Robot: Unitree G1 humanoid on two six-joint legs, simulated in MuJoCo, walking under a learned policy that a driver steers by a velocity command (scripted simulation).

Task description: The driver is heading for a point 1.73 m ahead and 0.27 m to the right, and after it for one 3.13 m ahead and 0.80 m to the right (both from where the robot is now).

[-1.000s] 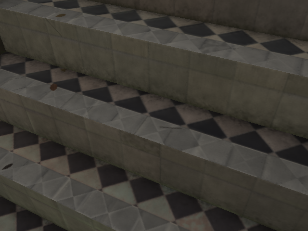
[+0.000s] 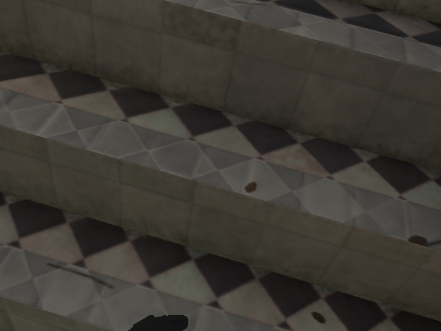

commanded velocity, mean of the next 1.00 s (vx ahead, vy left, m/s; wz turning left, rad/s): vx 0.50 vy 0.00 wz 0.00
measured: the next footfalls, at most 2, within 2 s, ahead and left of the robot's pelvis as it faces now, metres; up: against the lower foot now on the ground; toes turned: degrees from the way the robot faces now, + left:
right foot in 0.36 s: +0.15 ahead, -0.19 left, +0.23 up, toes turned -4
left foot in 0.72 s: +0.04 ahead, +0.15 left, +0.00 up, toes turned +3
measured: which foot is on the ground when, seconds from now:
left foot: down 0.00-0.28, up 0.30-0.70, down 0.72-1.00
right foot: up 0.00-0.34, down 0.36-0.70, up 0.72-1.00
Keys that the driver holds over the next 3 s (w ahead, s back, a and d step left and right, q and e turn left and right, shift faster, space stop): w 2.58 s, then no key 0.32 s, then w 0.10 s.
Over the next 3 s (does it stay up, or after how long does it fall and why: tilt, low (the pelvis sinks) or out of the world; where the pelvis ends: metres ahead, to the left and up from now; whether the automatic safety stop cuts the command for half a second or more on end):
stays up -0.24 -0.05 -0.07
